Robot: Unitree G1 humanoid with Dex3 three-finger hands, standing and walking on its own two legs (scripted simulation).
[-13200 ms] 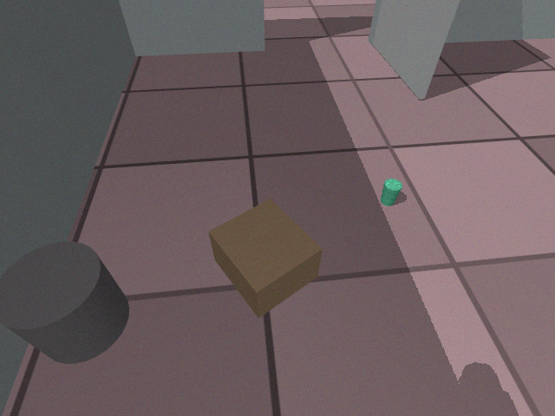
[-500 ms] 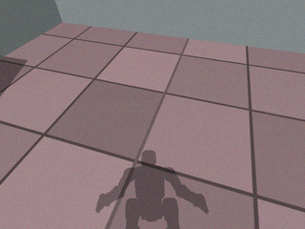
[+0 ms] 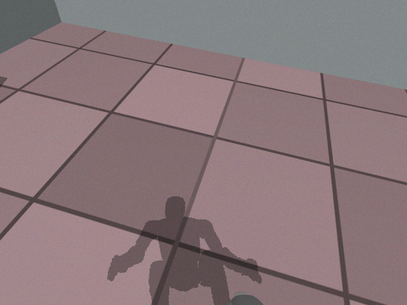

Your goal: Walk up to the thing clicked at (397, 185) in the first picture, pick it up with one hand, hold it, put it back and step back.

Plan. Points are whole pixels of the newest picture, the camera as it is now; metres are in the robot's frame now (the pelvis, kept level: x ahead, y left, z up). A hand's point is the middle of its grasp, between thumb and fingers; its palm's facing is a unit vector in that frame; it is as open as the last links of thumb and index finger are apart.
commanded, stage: walk up
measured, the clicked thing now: out of the picture -0.25 +0.76 -0.72
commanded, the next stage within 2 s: none
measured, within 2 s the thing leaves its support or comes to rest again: neither
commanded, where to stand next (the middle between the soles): +0.94 -0.03 m, yaw +1 degrees
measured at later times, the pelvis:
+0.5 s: pelvis +0.27 -0.03 +0.00, yaw +0 degrees
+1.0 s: pelvis +0.50 -0.01 +0.00, yaw -1 degrees
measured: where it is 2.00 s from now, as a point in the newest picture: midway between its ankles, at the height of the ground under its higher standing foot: (200, 189)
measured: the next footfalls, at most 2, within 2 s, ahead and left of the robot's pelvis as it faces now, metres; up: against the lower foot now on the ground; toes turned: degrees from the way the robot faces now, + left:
right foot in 0.20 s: +0.31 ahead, -0.13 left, +0.00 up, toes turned -4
left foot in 0.66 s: +0.52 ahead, +0.12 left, +0.00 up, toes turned +7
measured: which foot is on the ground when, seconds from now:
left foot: down 0.00-0.24, up 0.26-0.64, down 0.66-1.00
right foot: up 0.00-0.18, down 0.20-0.70, up 0.72-1.00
